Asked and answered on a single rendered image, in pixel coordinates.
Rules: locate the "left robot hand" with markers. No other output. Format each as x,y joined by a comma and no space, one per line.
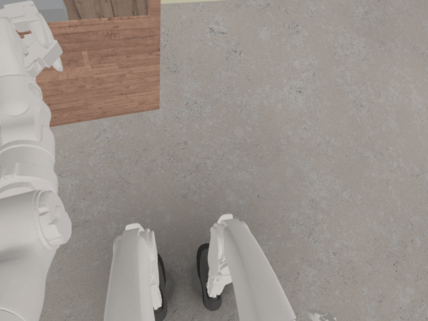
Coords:
40,45

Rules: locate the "cabinet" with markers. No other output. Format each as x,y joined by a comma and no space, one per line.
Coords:
124,54

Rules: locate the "robot thigh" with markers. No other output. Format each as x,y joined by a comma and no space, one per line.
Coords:
129,296
258,293

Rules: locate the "left robot upper arm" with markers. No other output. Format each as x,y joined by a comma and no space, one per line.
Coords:
33,225

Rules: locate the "robot right thigh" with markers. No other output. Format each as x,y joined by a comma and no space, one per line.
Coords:
258,293

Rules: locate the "robot left thigh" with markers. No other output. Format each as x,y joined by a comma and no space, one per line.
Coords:
129,296

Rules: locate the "drawer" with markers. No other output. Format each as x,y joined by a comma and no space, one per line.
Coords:
94,9

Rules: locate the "robot left forearm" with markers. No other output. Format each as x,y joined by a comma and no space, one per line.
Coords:
27,145

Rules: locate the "handle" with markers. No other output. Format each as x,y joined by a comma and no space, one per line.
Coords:
70,76
51,10

